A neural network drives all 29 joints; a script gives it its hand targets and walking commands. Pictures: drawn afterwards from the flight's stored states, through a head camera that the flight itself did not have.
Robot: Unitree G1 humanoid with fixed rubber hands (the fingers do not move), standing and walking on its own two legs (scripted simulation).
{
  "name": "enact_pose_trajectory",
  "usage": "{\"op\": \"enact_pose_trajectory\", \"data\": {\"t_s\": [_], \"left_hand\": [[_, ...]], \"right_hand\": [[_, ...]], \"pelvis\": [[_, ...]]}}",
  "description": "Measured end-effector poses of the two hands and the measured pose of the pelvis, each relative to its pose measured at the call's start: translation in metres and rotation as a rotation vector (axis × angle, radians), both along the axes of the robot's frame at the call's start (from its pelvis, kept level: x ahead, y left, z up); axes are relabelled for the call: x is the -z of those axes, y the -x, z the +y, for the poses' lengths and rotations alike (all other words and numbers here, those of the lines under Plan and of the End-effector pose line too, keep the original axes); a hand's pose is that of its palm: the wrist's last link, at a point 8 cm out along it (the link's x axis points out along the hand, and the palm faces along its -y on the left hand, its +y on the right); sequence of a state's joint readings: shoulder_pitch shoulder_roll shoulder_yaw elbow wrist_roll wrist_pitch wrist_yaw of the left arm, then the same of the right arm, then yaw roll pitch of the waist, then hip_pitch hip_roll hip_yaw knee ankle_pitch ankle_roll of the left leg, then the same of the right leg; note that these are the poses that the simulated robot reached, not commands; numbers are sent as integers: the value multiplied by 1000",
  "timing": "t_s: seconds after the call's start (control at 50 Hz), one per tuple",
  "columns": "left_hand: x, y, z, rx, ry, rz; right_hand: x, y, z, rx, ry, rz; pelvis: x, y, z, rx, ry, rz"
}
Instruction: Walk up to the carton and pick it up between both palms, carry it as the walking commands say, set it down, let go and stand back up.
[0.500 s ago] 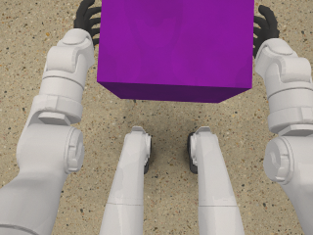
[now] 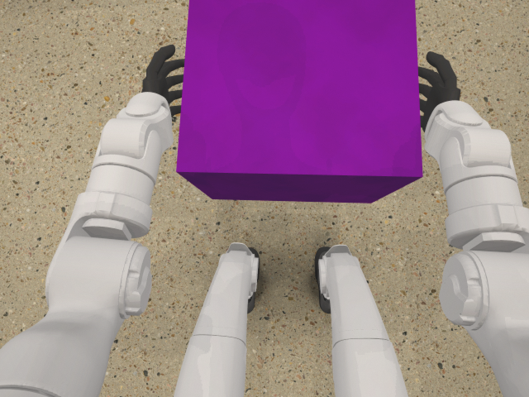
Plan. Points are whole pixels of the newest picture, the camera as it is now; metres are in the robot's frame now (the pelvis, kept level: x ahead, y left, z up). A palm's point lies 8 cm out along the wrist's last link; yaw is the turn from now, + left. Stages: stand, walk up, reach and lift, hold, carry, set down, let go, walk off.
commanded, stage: reach and lift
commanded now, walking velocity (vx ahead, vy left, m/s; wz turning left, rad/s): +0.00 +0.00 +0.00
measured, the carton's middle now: (294, 116) +0.50 -0.01 -0.11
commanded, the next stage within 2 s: none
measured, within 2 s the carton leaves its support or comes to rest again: neither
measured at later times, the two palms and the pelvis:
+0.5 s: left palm (137, 95) +0.46 +0.18 +0.04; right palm (479, 103) +0.45 -0.21 +0.03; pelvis +0.01 +0.00 +0.05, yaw +0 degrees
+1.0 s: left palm (94, 43) +0.45 +0.16 +0.14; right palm out of the picture +0.43 -0.22 +0.14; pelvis +0.09 +0.00 +0.09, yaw +0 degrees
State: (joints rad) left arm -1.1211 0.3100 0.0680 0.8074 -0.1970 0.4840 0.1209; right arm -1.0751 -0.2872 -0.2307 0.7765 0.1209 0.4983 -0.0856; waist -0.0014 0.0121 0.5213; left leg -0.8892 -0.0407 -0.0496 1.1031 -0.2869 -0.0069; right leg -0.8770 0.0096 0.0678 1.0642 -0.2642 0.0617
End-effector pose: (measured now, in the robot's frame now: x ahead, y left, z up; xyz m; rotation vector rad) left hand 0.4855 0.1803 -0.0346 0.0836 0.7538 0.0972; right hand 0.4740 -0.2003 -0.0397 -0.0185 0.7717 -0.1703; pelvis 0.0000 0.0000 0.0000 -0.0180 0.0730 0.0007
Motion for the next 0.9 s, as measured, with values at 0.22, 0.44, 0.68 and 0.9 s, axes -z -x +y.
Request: {"op": "enact_pose_trajectory", "data": {"t_s": [0.22,0.44,0.68,0.9], "left_hand": [[-27,14,-1,-4,3,6],[-61,24,-4,-1,-7,-17],[-125,42,-10,-3,-9,-44],[-180,39,-16,-19,29,-132]], "right_hand": [[-29,12,-1,-1,1,4],[-62,22,-4,2,-3,-19],[-127,40,-9,37,-38,-50],[-181,41,-15,63,-56,-145]], "pelvis": [[-27,-8,1,1,3,-52],[-47,-12,0,-1,3,-102],[-69,-47,-3,1,1,-23],[-80,-82,-3,4,2,-27]]}}
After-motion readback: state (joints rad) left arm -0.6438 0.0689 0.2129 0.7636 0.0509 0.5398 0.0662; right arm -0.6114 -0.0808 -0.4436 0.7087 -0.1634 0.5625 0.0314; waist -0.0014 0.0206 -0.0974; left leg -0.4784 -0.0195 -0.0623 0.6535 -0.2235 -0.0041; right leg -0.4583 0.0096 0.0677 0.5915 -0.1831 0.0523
